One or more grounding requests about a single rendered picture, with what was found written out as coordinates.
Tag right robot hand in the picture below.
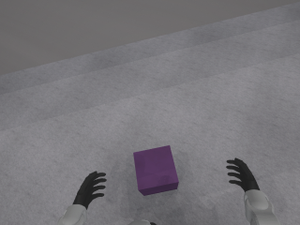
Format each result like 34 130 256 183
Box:
226 158 260 192

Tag robot right forearm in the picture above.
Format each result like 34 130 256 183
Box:
244 189 282 225

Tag left robot hand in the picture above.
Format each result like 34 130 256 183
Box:
73 171 107 210

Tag robot left forearm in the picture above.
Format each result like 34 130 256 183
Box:
57 204 87 225

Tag carton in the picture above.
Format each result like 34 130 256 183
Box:
133 145 179 196

